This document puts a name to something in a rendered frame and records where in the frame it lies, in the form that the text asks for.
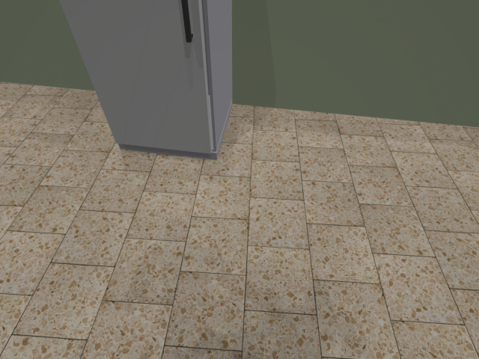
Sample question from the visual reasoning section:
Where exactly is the fridge door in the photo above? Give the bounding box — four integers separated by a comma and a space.
59, 0, 213, 154

